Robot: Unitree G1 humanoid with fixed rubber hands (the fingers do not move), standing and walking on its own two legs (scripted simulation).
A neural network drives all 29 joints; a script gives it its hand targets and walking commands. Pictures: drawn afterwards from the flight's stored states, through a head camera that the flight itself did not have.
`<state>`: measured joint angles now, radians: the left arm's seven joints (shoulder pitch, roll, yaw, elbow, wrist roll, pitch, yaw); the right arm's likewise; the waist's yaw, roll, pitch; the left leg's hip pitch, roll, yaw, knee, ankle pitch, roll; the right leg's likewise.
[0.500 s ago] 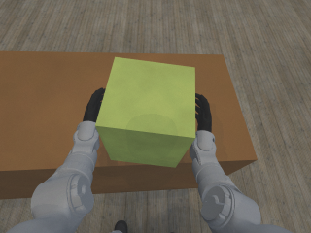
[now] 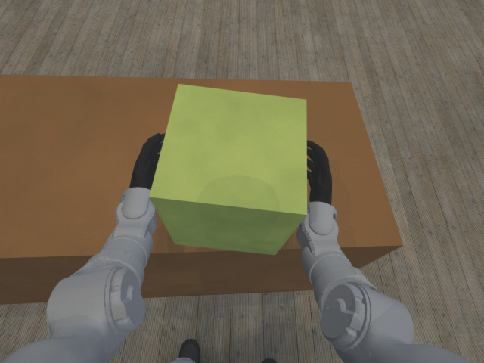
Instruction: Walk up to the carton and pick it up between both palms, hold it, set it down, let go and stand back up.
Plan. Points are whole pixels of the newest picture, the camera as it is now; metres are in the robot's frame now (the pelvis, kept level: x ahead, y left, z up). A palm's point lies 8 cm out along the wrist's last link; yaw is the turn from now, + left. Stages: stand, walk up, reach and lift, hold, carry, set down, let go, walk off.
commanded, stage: reach and lift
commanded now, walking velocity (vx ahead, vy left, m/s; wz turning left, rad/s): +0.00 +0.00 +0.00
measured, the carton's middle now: (232, 180) +0.42 +0.04 -0.02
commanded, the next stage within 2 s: none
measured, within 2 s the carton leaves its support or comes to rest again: leaves its support in 0.60 s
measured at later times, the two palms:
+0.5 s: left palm (145, 180) +0.39 +0.19 +0.00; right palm (318, 190) +0.39 -0.11 +0.01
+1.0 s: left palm (141, 153) +0.39 +0.17 +0.09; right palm (353, 152) +0.39 -0.13 +0.12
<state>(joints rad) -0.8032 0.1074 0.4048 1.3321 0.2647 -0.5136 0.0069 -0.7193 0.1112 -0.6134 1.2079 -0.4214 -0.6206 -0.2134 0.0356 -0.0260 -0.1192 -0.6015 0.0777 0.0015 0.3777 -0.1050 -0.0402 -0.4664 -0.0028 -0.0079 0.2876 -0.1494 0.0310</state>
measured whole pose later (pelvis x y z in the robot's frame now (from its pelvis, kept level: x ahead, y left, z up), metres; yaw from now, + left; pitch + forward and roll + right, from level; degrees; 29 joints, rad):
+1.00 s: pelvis +0.00 -0.01 +0.00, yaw +3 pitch +7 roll -2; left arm -0.68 0.15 0.07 0.98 -0.06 -0.05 0.10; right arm -0.73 -0.03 -0.02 0.93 0.16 -0.05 -0.26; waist -0.05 0.01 -0.18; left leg -0.41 0.06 -0.03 0.45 -0.16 -0.04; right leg -0.27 -0.01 -0.04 0.38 -0.23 0.03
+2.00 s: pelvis -0.02 +0.00 +0.01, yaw +3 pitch -6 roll -1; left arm -0.55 -0.02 0.25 0.27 0.28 0.54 0.01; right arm -0.66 -0.03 -0.03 0.65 0.17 0.20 -0.21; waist -0.08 -0.06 0.04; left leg -0.11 0.05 -0.02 0.33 -0.11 -0.04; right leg 0.02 -0.03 -0.04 0.28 -0.19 0.04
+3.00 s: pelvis -0.02 +0.00 +0.01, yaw +3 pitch -7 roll -1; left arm -0.57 -0.01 0.26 0.16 0.29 0.67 0.00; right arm -0.70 -0.06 0.00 0.57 0.24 0.32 -0.24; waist -0.09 -0.05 0.01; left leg -0.10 0.05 -0.02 0.32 -0.11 -0.04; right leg 0.02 -0.03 -0.03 0.28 -0.19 0.04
